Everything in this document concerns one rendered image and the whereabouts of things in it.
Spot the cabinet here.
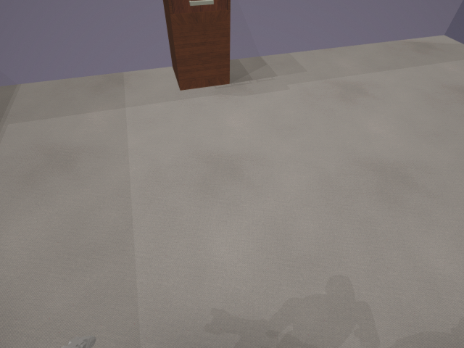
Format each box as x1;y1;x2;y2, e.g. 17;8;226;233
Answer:
163;0;231;91

